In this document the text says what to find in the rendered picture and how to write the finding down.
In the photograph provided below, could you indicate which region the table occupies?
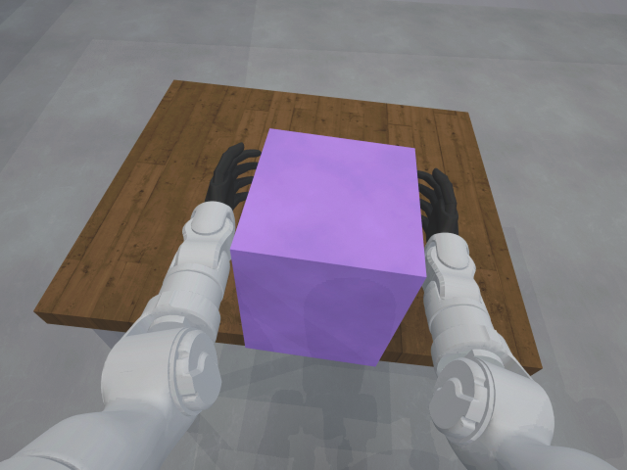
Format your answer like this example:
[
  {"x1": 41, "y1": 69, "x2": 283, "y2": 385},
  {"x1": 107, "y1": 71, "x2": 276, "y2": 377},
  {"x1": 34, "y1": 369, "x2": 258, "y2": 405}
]
[{"x1": 33, "y1": 80, "x2": 543, "y2": 376}]

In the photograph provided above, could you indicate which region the left robot forearm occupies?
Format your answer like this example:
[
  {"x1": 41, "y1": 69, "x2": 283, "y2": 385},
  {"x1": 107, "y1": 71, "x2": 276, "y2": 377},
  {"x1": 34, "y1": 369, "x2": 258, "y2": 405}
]
[{"x1": 101, "y1": 201, "x2": 235, "y2": 402}]

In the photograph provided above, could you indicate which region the robot left hand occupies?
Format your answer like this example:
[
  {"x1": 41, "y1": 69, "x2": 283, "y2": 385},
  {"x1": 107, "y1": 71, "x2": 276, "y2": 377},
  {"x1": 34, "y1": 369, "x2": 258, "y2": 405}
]
[{"x1": 204, "y1": 142, "x2": 262, "y2": 210}]

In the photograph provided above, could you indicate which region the carton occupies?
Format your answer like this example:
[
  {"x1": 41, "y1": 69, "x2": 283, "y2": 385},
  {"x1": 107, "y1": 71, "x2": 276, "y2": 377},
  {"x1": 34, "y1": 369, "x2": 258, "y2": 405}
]
[{"x1": 230, "y1": 128, "x2": 426, "y2": 366}]

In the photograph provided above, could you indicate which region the right robot forearm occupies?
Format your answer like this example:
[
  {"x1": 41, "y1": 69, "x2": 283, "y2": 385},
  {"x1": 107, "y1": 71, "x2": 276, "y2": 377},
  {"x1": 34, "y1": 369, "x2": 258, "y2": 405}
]
[{"x1": 422, "y1": 233, "x2": 555, "y2": 429}]

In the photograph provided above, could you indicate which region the robot right upper arm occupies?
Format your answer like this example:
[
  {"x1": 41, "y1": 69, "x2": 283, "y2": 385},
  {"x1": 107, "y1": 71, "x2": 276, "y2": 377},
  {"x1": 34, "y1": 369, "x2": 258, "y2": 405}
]
[{"x1": 429, "y1": 356, "x2": 618, "y2": 470}]

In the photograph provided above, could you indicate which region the robot right hand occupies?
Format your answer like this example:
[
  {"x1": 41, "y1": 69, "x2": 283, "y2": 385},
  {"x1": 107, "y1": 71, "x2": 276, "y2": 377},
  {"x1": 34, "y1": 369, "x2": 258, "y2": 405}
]
[{"x1": 417, "y1": 168, "x2": 458, "y2": 243}]

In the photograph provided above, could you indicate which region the robot left upper arm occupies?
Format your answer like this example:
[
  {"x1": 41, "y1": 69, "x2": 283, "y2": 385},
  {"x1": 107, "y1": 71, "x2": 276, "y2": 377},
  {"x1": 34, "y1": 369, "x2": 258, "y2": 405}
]
[{"x1": 0, "y1": 327, "x2": 221, "y2": 470}]

